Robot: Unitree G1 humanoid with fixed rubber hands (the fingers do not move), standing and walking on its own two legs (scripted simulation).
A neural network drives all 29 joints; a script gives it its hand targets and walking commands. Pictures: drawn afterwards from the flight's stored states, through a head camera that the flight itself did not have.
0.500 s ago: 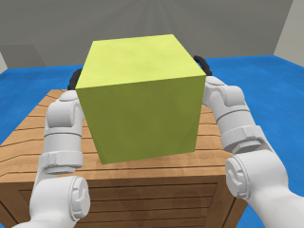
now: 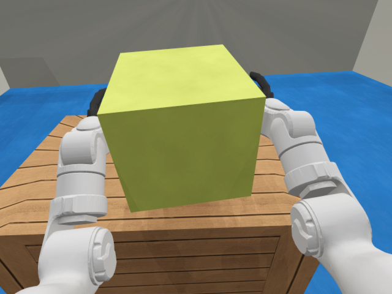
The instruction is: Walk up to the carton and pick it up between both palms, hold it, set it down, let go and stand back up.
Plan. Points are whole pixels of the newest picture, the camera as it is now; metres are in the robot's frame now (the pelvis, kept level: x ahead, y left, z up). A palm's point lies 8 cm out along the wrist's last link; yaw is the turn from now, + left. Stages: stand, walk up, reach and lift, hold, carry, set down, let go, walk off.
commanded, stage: set down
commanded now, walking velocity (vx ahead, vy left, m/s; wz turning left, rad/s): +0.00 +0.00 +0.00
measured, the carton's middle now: (181, 119) +0.40 +0.01 +0.25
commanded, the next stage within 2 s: none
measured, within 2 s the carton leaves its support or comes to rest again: neither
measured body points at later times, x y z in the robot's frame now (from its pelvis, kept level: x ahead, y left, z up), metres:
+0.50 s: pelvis +0.02 +0.00 +0.00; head -0.04 +0.02 +0.45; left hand +0.43 +0.19 +0.24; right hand +0.43 -0.13 +0.27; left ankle +0.03 +0.15 -0.74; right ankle +0.06 -0.11 -0.74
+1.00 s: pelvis +0.02 +0.00 +0.00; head -0.04 +0.02 +0.45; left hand +0.42 +0.19 +0.20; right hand +0.43 -0.13 +0.23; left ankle +0.03 +0.15 -0.74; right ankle +0.06 -0.11 -0.74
